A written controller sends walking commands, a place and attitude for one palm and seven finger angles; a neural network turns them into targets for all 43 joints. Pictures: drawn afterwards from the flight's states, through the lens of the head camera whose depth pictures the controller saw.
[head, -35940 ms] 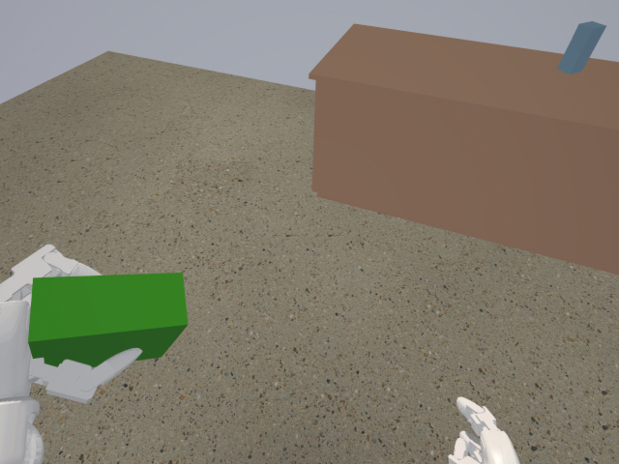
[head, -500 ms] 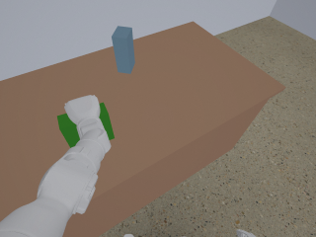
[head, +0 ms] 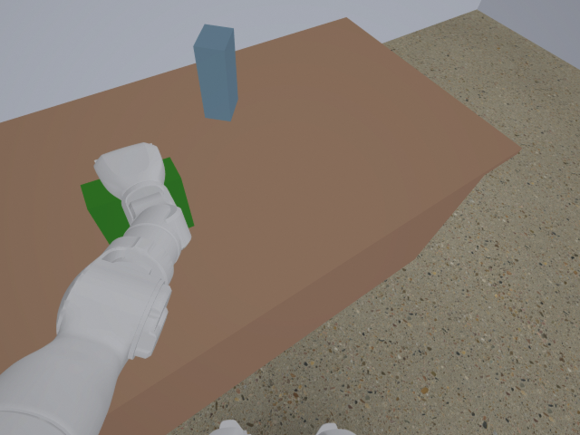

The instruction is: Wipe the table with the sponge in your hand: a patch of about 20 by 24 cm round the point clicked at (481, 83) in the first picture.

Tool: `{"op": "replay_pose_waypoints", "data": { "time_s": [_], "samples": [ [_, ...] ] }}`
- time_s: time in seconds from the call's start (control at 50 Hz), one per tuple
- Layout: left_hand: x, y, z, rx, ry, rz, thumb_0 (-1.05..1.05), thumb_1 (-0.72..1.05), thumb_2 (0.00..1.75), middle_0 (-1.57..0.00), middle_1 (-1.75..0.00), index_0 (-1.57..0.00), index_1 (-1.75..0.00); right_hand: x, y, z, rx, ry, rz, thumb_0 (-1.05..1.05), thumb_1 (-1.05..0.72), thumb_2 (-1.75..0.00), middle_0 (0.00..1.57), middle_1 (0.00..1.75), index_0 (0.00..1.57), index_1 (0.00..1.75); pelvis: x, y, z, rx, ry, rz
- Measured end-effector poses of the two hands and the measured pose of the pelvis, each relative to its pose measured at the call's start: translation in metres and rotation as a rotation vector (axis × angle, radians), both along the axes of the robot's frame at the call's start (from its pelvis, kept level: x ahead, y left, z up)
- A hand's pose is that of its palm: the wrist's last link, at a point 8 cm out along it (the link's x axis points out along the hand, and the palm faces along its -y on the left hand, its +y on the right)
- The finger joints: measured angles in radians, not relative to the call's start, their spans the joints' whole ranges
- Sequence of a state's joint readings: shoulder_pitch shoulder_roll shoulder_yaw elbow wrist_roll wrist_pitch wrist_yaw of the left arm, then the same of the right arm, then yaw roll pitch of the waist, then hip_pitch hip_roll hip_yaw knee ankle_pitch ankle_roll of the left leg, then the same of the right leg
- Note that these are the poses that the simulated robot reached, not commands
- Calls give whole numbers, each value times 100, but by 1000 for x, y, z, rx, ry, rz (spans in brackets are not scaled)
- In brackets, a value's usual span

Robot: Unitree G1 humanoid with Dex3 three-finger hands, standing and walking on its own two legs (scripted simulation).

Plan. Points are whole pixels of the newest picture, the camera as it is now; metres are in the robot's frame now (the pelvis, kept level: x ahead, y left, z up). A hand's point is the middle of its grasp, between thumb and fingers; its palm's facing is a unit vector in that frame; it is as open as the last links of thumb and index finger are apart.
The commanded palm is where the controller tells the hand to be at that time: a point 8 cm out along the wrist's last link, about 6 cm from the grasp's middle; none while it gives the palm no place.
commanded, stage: wipe forward along the third lane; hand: left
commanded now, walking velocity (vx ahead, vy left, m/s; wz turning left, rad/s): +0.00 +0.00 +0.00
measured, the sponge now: (146, 215) +0.46 +0.21 -0.03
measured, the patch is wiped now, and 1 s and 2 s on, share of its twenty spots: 1.00 1.00 1.00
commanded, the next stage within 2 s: wipe back along the third lane in 0.10 s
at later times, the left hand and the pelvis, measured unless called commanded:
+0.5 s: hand (139, 194) +0.47 +0.21 +0.01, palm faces -0.06 +0.01 -1.00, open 9.7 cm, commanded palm +0.44 +0.18 +0.04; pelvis +0.00 +0.00 +0.00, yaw +0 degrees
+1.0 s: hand (152, 217) +0.43 +0.19 +0.02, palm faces -0.06 -0.01 -1.00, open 9.7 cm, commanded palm +0.38 +0.16 +0.04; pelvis +0.03 +0.00 +0.02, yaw +2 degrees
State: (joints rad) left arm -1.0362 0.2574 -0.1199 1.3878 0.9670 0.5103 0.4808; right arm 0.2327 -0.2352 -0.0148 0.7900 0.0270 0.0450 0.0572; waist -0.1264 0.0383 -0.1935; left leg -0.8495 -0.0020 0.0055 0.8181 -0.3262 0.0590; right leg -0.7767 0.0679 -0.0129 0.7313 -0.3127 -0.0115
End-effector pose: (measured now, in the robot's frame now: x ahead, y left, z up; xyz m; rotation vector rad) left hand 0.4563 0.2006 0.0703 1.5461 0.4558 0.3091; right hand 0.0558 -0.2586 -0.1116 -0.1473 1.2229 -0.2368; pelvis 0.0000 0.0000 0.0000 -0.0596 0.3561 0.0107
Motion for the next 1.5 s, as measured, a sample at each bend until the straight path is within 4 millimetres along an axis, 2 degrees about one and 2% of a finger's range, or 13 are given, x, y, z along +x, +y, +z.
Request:
{"op": "replay_pose_waypoints", "data": {
  "time_s": [0.28, 0.4, 0.48, 0.64, 0.96, 1.1, 1.24, 1.5],
  "samples": [
    [11, 8, -2, 8, -6, 1, 0, -50, 111, -78, -136, -78, -139, -10, 5, -4, 2, 28, -7, 0, -91, -90, 20, 30, 20, 30, 0, 4, -5, -11, 22, 0],
    [4, 6, -2, 16, -29, -20, -1, -49, 111, -76, -138, -76, -142, -13, 9, -4, 21, 45, -11, 0, -91, -90, 20, 30, 20, 30, 2, 5, -3, -10, 13, -2],
    [-1, 4, -2, 19, -31, -20, -1, -48, 111, -74, -140, -75, -143, -7, 12, -3, 33, 47, -5, 1, -91, -90, 20, 30, 20, 30, 4, 5, 0, -8, 0, 3],
    [-8, 0, -2, 12, -18, -25, -1, -47, 111, -73, -142, -73, -145, 23, 16, 0, 52, 2, 24, 1, -91, -90, 20, 30, 20, 30, 12, 5, 5, -2, -19, 7],
    [-41, -18, 0, -3, -31, -53, -1, -47, 111, -73, -142, -73, -145, 106, 27, 16, 96, -114, 118, 1, -91, -90, 20, 30, 20, 30, 29, 0, 17, 12, -91, 22],
    [-56, -28, 0, -8, -28, -63, -1, -47, 110, -72, -142, -73, -145, 127, 31, 25, 111, -161, 148, 1, -91, -90, 20, 30, 20, 30, 28, -4, 20, 20, -120, 26],
    [-69, -36, 0, -11, -25, -63, -1, -47, 110, -72, -142, -73, -145, 128, 30, 27, 115, -172, 156, 1, -91, -90, 20, 30, 20, 30, 23, -10, 22, 27, -143, 30],
    [-89, -49, -1, -10, -22, -68, -1, -47, 110, -73, -142, -73, -145, 106, 14, 23, 117, -149, 129, 1, -91, -90, 20, 30, 20, 30, 15, -20, 24, 37, -174, 27]
  ]
}}
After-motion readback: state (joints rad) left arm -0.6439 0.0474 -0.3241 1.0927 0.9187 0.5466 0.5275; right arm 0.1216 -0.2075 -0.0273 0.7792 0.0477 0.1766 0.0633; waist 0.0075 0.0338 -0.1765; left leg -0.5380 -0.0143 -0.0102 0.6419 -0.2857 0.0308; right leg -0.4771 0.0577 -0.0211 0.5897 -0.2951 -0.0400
